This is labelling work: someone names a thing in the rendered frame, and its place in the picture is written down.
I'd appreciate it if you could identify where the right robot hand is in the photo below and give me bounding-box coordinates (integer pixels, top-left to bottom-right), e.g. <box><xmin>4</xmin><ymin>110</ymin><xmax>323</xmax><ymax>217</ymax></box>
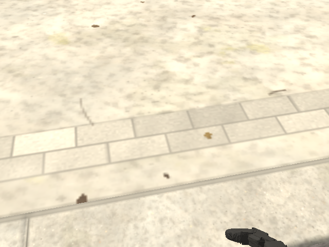
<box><xmin>225</xmin><ymin>227</ymin><xmax>287</xmax><ymax>247</ymax></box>

